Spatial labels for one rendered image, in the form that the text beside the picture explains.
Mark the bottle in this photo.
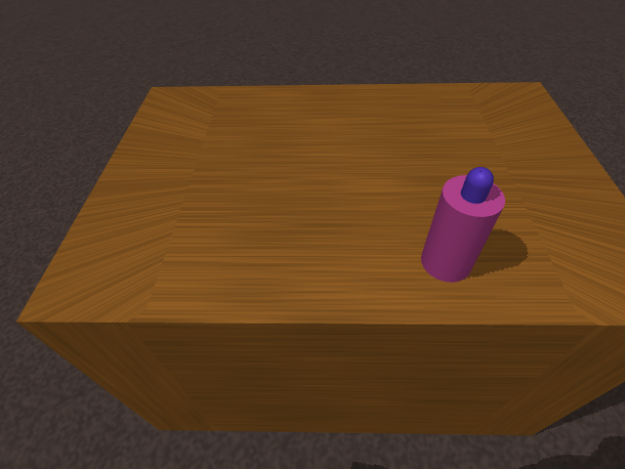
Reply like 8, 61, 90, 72
421, 167, 505, 282

